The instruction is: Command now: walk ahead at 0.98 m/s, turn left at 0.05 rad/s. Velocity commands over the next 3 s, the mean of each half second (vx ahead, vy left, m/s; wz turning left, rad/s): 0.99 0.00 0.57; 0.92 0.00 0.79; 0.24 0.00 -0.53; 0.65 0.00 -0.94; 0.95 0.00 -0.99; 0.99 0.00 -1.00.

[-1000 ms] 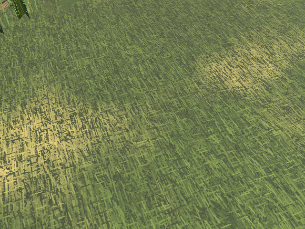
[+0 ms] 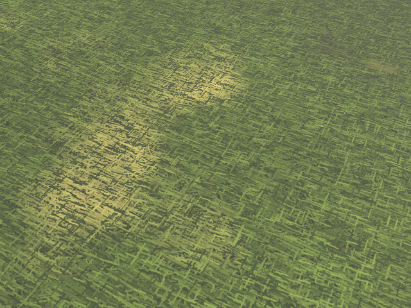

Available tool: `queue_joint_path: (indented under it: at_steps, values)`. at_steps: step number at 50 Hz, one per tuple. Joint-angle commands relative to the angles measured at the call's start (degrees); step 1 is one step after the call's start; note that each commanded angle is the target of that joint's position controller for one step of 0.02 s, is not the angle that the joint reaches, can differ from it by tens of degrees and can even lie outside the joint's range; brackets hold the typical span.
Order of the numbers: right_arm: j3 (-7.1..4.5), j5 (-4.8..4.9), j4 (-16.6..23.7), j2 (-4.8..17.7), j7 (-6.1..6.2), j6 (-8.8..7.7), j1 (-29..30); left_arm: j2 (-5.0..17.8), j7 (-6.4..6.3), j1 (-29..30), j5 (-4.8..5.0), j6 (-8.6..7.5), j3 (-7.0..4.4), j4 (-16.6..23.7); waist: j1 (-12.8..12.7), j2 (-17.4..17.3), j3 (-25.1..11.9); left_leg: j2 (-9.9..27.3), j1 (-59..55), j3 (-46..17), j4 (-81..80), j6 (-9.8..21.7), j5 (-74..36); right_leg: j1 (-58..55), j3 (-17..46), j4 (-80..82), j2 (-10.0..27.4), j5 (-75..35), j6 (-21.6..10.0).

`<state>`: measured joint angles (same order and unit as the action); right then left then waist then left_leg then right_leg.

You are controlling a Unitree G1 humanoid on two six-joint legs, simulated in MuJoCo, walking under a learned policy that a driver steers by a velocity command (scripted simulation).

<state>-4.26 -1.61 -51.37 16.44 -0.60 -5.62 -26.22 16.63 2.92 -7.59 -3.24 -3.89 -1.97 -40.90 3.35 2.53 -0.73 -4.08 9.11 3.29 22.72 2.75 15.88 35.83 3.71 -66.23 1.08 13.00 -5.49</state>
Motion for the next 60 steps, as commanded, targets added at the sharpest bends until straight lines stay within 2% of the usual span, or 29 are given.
queue_joint_path:
  at_steps: [1, 4, 7, 9, 10, 11, 12, 13, 14, 18, 22, 27, 29, 31, 32, 33, 34, 35, 37, 40, 44, 47, 49, 52, 54, 55, 56, 58, 60]
  values:
    - [0.4, 0.98, 3.58, 2.97, -0.3, -1.91, 2.62, 0.7, 0.9, 6.68, -0.56, -0.73, 1.51, 7.62, -3.86, -4.31, 8.16, 14.46, 4.51, -18.99, -18.97, 10.11, 0.47, 7.89, -0.36, 11.91, 5.45, -6.92, 2.4]
    - [-0.58, 1.76, 3.71, 7.06, -0.42, -2.23, 1.45, -0.25, 2.0, 12.12, 1.06, -1.41, 2.68, 8.67, -2.71, -4.67, 7.77, 12.19, 12.97, -13.19, -22.34, 8.36, -15.64, -11.73, -5.71, 26.02, 1.45, -15.55, 3.44]
    - [-0.75, 2.0, 2.45, 9.34, -0.49, -1.68, -1.95, 2.65, 0.54, 12.55, 1.02, -1.57, 1.72, 8.2, -2.46, -4.68, 5.03, 13.32, 0.89, -12.62, -14.73, 7.39, -34.95, -15.53, -6.16, 32.53, -1.11, -13.39, 2.71]
    - [-1.09, 1.65, 1.39, 11.45, -0.22, -0.86, -3.23, 5.8, -1.18, -0.59, 0.44, -2.01, 0.01, 4.14, -8.62, -5.49, -4.51, 11.57, -1.73, -10.73, 6.34, 5.63, -48.49, -31.44, -6.78, 35.31, -4.51, -6.34, 1.49]
    - [-1.0, 1.8, 1.86, 10.82, -0.24, -0.8, -2.0, 8.48, -2.4, -10.08, -0.24, -2.29, -1.26, 1.88, -13.33, -5.74, -9.4, 9.2, 8.1, -10.66, 21.12, 4.86, -38.76, -45.53, -3.08, 33.83, 0.56, -4.02, 0.89]
    - [0.44, 1.14, 4.09, 3.73, -0.17, -1.05, -1.49, 13.69, -3.62, -21.08, -1.68, -2.34, -2.71, 0.79, -15.48, 3.5, -18.52, 5.29, 18.19, -8.53, 41.99, 4.91, -6.84, -57.18, 14.71, 35.0, 17.15, 16.56, 0.34]
    - [1.3, 4.69, 6.85, -0.14, -0.07, -0.72, -6.25, 15.49, -3.36, -19.16, -1.75, -1.74, -3.23, 1.12, -10.69, 15.24, -25.55, 1.62, 30.71, -8.25, 57.36, 4.48, 9.83, -61.32, 42.81, 48.17, 28.13, 31.02, -4.27]
    - [0.54, 3.43, 6.59, 3.97, 0.38, 0.13, -0.32, 10.58, -3.12, -13.49, -0.69, -1.35, -2.84, 1.45, -9.69, 7.37, -15.28, 5.67, 36.32, -8.12, 59.37, 4.94, 3.46, -53.48, 38.46, 50.99, 24.17, 32.23, -3.58]
    - [0.43, 2.47, 6.95, 3.99, -0.11, 0.59, 4.2, 6.08, -2.93, -9.86, -0.05, -1.72, -1.83, 1.3, -8.89, 2.91, -7.45, 7.55, 36.97, -7.76, 56.22, 4.6, -0.71, -45.71, 27.67, 50.15, 21.6, 21.92, -2.85]
    - [0.8, 0.27, 8.21, -0.3, -2.03, 3.92, 7.78, 1.41, -2.52, -10.34, 1.45, -3.38, -0.93, -3.23, -3.45, 2.49, 1.21, 11.64, 34.17, -7.13, 51.6, 2.85, -1.4, -32.15, 6.71, 53.92, 16.27, -1.82, -0.42]
    - [1.62, -0.1, 13.24, -0.84, -3.62, 5.04, 17.41, 0.28, -2.31, -9.96, 2.27, -4.64, -0.65, -5.75, -1.61, 2.53, 5.7, 11.75, 36.9, -3.65, 44.71, 2.72, -11.78, -28.91, -8.97, 58.03, 12.49, -16.38, 1.54]
    - [2.61, 0.09, 16.36, 1.13, -5.24, 4.68, 26.19, 6.17, -3.44, -12.63, 2.03, -4.58, -1.49, -7.31, -1.45, -0.78, 8.41, 5.95, 24.17, 6.75, 22.45, 6.71, -20.36, -31.14, -20.22, 58.36, 10.2, -42.68, 3.86]
    - [1.99, 0.39, 14.7, 3.74, -4.75, 4.52, 21.41, 10.11, -4.41, -14.15, 1.75, -3.2, -2.35, -6.97, 1.68, 1.95, 3.79, 1.25, 17.26, 9.39, 20.79, 8.28, -16.08, -37.72, -20.56, 48.03, 11.55, -66.78, 4.65]
    - [-0.03, 0.49, 9.89, 8.06, -3.54, 4.41, 3.38, 13.56, -5.06, -10.18, 1.07, -0.97, -3.42, -5.18, 11.12, 3.75, -5.65, -1.53, -1.62, 6.74, 20.5, 10.92, -9.38, -35.36, -18.54, 24.0, 13.98, -74.2, 3.43]
    - [-1.76, 0.53, 6.09, 10.8, -2.23, 4.45, -6.93, 13.47, -4.66, -9.06, 0.59, -0.23, -3.58, -4.47, 14.44, 0.82, -10.04, -2.29, -15.91, 2.61, 17.17, 12.28, -4.71, -26.91, -17.59, 5.08, 12.13, -60.17, 3.33]
    - [-3.35, 1.87, 5.89, 14.36, -0.83, 5.29, -2.21, 6.75, -3.42, -8.11, 0.29, -0.53, -2.17, -3.45, 9.22, -12.82, -4.51, 3.92, -20.42, -9.15, 13.51, 14.17, -2.38, -9.6, -16.75, -17.84, 0.31, 0.39, 5.03]
    - [-4.12, -0.3, 9.17, 21.12, -0.84, 5.96, 2.61, 4.24, -3.05, -13.71, 1.45, -1.79, -0.88, 3.55, 0.81, -19.74, -13.32, 16.56, -35.82, -41.99, 4.63, 26.08, -3.3, 12.26, -6.53, -33.54, -4.39, 16.66, 7.53]
    - [-4.45, 0.01, 10.75, 19.3, -0.16, 6.14, 1.26, 6.82, -3.2, -8.04, 1.07, -3.49, -0.54, 4.92, 4.56, -8.42, -15.12, 19.3, -34.79, -50.93, -6.26, 25.99, 7.36, 17.03, 1.26, -30.82, -1.56, 11.51, 6.71]
    - [-3.08, 0.6, 8.57, 13.32, 0.61, 4.84, 4.02, 6.94, -3.31, -4.55, 0.68, -3.99, -0.13, 4.66, -1.02, 2.58, -0.78, 16.02, -14.93, -42.81, -9.94, 20.42, 3.86, 12.33, 1.56, -17.14, 3.6, 7.05, 6.52]
    - [-1.46, 1.38, 9.06, 9.67, 0.71, 2.29, 7.25, 5.32, -3.1, -5.69, -1.37, -0.16, 0.5, 4.14, -6.02, 3.41, 3.36, 9.14, 3.82, -31.13, -10.7, 18.5, -6.34, 1.67, 1.02, -6.49, 6.57, 9.23, 8.97]
    - [-1.41, 1.58, 8.5, 9.4, 0.32, 0.91, 5.86, 1.53, -1.82, 6.0, -0.14, 0.44, 2.1, 9.24, -3.61, 0.56, 7.67, 3.0, 11.98, -22.02, -11.94, 15.0, -21.16, -2.9, -3.89, 15.49, 5.69, -7.58, 9.59]
    - [-0.66, 3.19, 4.84, 6.97, -0.06, 0.35, -1.31, -1.43, -1.23, 7.76, 0.61, -0.91, 3.15, 8.1, 1.69, -1.43, 4.04, 2.29, 5.4, -15.2, -8.72, 8.24, -44.95, -11.27, -8.99, 30.12, 0.63, -27.26, 5.44]
    - [-0.38, 2.49, 3.29, 7.29, 0.32, -0.04, -3.19, -0.16, -1.55, 9.17, 0.98, -1.27, 2.77, 8.03, 3.1, -4.79, 3.59, 4.06, -2.55, -14.77, -7.98, 5.86, -47.74, -11.25, -9.29, 35.49, -1.05, -28.75, 3.09]
    - [-1.09, 0.35, 3.23, 10.78, 1.69, 0.1, 0.26, 5.56, -2.37, -4.2, 1.15, -2.21, 0.52, 2.99, -4.12, -8.51, -2.54, 6.62, -12.67, -13.41, 5.82, 2.48, -61.28, -20.47, -7.71, 38.15, -5.0, -21.37, 0.14]
    - [-0.88, 0.3, 4.9, 8.97, 2.17, 0.52, 5.02, 9.22, -2.74, -22.3, 1.53, -3.01, -0.74, -3.75, -12.56, -3.66, -8.96, 1.19, -5.49, -6.53, 34.35, 0.38, -38.59, -37.58, -0.82, 39.78, 2.81, -43.31, -1.58]
    - [0.61, 2.94, 4.64, 0.92, 2.14, 1.38, -9.09, 12.87, -1.97, -21.39, 0.44, -2.64, -1.78, -3.93, -3.84, 14.6, -18.26, -6.71, 17.69, -4.54, 61.62, -4.39, 19.53, -59.93, 23.5, 28.98, 21.53, -80.08, -15.07]
    - [0.83, 1.31, 4.73, 5.63, 2.4, 1.41, -8.89, 11.24, -1.26, -19.5, 2.96, -1.54, -2.7, -1.92, -5.25, 5.77, -26.69, -5.12, 21.51, -8.62, 65.36, -3.36, 14.26, -61.65, 32.52, 35.04, 20.86, -77.82, -17.19]
    - [1.2, -0.56, 7.92, 7.16, 2.04, 1.65, 4.96, 6.56, -1.74, -10.05, 4.01, -0.06, -2.2, 0.04, -4.62, -3.27, -12.39, 0.24, 24.47, -8.42, 59.43, -3.09, 6.23, -44.72, 22.0, 41.75, 13.6, -54.79, -13.53]
    - [1.52, -1.81, 10.69, 6.16, 1.43, 3.56, 9.77, 5.42, -2.45, -12.48, 4.38, 0.72, -1.91, -2.1, -3.25, -4.36, -5.2, 1.77, 22.92, -7.97, 52.62, -3.83, 5.88, -33.29, 18.83, 45.39, 8.75, -52.05, -10.75]
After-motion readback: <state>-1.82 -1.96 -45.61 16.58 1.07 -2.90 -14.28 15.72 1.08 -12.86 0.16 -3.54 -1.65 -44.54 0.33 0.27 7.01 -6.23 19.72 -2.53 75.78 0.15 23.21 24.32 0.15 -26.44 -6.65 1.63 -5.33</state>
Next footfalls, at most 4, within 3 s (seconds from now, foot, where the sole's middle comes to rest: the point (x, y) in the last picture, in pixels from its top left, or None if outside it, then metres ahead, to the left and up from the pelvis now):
0.20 right None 0.39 -0.13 -0.77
0.66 left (155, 242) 0.74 0.17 -0.77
1.08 right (116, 157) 1.15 0.34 -0.77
1.66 left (75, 168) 1.10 0.50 -0.77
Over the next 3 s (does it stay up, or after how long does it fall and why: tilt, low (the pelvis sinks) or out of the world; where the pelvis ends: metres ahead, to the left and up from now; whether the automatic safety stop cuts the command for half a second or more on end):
stays up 1.98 0.01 -0.03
